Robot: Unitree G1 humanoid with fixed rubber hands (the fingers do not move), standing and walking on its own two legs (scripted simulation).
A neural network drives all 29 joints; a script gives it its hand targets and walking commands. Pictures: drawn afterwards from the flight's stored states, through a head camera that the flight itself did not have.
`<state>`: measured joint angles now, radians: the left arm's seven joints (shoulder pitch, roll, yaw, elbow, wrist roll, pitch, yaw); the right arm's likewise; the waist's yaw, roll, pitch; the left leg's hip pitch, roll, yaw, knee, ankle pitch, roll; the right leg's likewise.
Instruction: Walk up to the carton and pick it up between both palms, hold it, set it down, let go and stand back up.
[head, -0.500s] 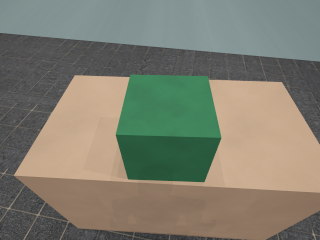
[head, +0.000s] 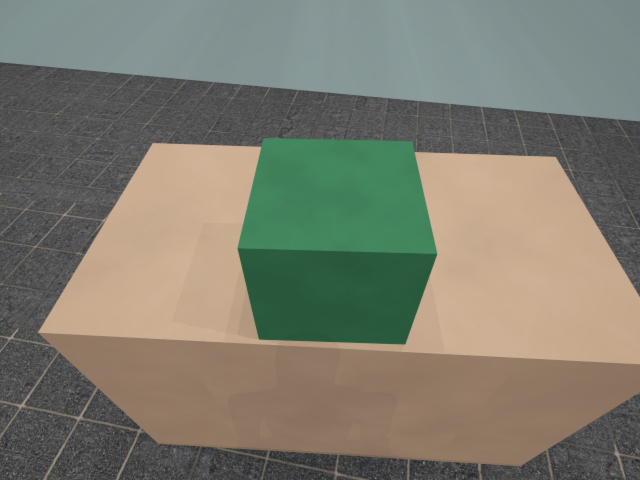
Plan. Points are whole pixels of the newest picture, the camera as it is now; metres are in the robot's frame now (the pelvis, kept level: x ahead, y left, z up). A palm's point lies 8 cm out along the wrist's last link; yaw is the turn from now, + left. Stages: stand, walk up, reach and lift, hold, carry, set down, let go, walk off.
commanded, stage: stand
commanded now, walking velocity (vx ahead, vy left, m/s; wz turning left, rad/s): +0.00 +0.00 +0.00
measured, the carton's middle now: (334, 241) +0.46 -0.01 +0.00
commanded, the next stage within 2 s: none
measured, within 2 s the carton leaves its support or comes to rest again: neither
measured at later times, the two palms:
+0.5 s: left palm out of the picture -0.11 +0.19 -0.15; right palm out of the picture -0.08 -0.21 -0.15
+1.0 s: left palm out of the picture -0.09 +0.17 -0.15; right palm out of the picture -0.09 -0.22 -0.15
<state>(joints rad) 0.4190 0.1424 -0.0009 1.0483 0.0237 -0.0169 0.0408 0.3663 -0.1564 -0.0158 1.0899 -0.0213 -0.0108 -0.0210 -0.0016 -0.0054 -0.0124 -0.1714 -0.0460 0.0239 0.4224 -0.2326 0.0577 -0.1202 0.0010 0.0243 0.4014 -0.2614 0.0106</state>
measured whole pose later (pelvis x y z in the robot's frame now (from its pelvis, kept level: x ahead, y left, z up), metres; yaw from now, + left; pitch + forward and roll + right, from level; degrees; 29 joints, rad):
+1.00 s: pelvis -0.03 -0.02 +0.00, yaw +0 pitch +0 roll +0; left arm 0.41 0.09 -0.02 1.15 0.01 -0.02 0.04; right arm 0.39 -0.11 0.01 1.15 -0.01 -0.01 -0.03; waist -0.01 0.00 -0.02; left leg -0.25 -0.02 0.01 0.44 -0.18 0.03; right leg -0.21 0.03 0.01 0.43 -0.22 -0.02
